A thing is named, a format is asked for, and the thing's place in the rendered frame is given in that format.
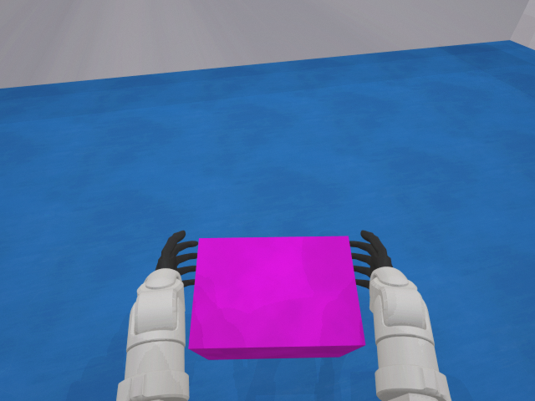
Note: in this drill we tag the left robot hand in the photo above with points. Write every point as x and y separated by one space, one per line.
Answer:
169 258

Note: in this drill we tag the right robot forearm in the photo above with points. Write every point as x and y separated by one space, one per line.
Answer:
408 368

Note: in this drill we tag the right robot hand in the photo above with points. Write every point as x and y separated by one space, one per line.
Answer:
378 256

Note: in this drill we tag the carton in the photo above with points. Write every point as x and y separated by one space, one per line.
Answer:
275 297

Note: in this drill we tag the left robot forearm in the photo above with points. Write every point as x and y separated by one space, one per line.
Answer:
155 359

